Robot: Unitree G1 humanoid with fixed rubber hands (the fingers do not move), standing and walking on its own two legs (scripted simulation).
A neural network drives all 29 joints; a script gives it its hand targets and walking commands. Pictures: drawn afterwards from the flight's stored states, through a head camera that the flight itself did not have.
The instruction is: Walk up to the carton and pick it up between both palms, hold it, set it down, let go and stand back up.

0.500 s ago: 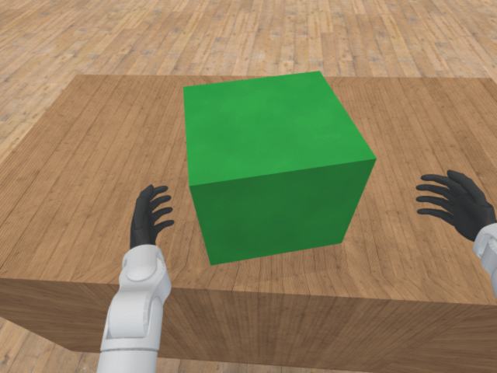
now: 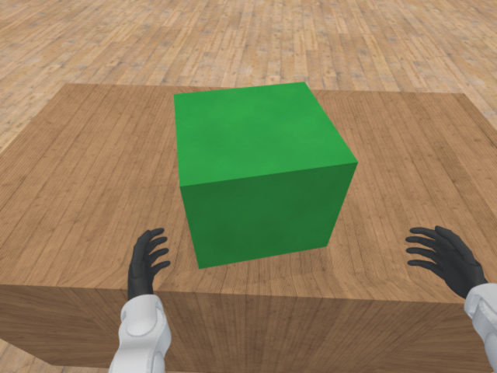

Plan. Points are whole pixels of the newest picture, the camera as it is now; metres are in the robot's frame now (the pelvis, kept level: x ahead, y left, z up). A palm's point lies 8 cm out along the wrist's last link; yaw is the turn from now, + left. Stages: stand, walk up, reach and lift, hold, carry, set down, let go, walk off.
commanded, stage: set down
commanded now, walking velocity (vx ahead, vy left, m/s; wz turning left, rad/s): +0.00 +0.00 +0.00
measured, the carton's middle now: (253, 173) +0.49 +0.00 +0.04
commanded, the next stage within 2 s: let go in 1.46 s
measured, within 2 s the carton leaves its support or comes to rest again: neither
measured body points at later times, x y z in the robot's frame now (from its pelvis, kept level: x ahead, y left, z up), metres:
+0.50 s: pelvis +0.01 +0.01 +0.00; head +0.01 +0.02 +0.45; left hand +0.22 +0.19 -0.01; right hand +0.23 -0.29 +0.00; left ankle -0.02 +0.15 -0.74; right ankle +0.02 -0.08 -0.74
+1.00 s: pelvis +0.02 +0.03 +0.00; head +0.01 +0.05 +0.45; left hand +0.20 +0.22 -0.05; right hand +0.21 -0.26 -0.02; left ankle -0.02 +0.15 -0.74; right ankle +0.02 -0.08 -0.74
